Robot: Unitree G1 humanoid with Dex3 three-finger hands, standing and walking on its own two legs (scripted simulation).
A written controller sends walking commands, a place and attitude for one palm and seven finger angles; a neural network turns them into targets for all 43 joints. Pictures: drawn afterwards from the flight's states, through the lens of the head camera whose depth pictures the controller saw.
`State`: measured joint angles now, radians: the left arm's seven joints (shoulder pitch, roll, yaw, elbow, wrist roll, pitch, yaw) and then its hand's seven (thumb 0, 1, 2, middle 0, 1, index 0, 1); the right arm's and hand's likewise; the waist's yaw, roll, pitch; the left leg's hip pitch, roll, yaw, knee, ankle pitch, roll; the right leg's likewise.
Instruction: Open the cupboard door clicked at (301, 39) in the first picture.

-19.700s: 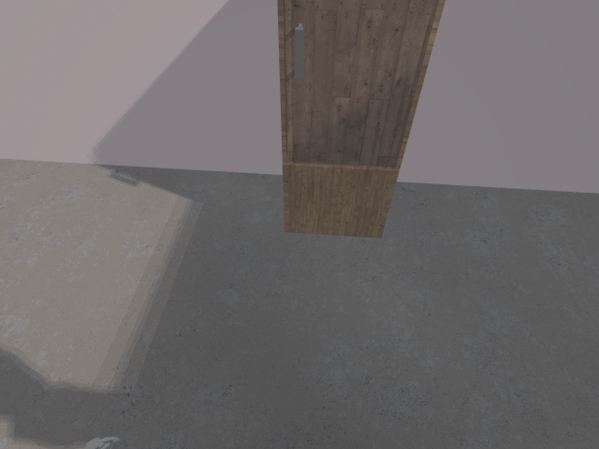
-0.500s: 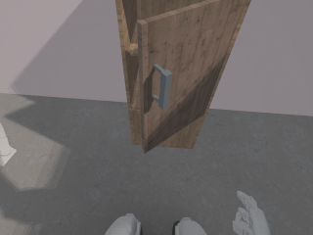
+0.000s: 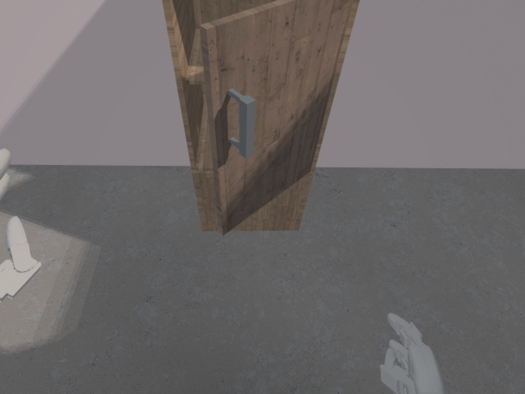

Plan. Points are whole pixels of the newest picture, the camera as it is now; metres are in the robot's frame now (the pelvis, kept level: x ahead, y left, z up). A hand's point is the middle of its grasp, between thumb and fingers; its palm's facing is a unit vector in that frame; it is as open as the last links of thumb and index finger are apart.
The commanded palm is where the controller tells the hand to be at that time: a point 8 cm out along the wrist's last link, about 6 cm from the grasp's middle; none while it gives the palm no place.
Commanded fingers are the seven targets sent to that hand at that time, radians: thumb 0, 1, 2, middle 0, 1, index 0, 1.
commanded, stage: stop stepping back and stand still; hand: left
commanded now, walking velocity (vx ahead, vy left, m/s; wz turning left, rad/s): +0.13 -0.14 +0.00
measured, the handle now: (240, 124) +0.59 +0.07 +0.07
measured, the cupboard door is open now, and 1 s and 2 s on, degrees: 41 41 41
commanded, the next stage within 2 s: let the arm hang, fingers relaxed in 0.50 s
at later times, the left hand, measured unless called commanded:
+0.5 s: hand (30, 339) +0.15 +0.22 +0.17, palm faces +0.39 -0.79 -0.47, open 7.4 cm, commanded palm +0.09 +0.27 +0.18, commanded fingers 0.00 0.90 0.90 -0.20 -0.30 -0.20 -0.30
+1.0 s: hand out of the picture -0.07 +0.19 -0.17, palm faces +0.04 -0.98 -0.18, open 7.0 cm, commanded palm none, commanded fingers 0.00 0.90 0.90 -0.20 -0.30 -0.20 -0.30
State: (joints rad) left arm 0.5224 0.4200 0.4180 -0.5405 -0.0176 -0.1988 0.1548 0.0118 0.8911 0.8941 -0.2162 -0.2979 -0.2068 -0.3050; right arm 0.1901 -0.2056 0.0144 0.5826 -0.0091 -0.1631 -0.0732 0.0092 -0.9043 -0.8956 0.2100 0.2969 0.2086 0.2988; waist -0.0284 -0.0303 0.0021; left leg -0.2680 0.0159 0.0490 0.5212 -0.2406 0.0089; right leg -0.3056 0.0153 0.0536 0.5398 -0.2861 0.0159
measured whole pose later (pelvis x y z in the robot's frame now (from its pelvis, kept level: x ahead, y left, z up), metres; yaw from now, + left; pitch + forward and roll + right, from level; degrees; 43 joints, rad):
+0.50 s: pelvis -0.06 -0.03 +0.01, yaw -2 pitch +1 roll +3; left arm 0.54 0.37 0.38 -0.39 0.00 -0.24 0.15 0.01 0.89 0.89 -0.22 -0.30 -0.21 -0.31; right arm 0.30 -0.23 -0.02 0.68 -0.02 -0.13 -0.07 0.01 -0.91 -0.90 0.21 0.30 0.21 0.30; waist -0.02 -0.04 -0.05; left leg -0.36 0.02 0.08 0.72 -0.33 0.02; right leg -0.24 0.03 -0.08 0.38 -0.16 -0.11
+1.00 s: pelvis -0.08 +0.01 +0.01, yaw +0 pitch -2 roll +0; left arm 0.27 0.19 0.02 1.05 0.01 0.04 0.01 0.00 0.98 0.89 -0.21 -0.30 -0.20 -0.30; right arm 0.26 -0.18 0.01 1.02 -0.03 0.03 0.00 0.00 -0.91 -0.90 0.20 0.30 0.20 0.30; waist 0.02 -0.03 0.08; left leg -0.22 0.01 -0.01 0.49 -0.24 0.00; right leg -0.24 0.02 -0.12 0.44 -0.17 -0.06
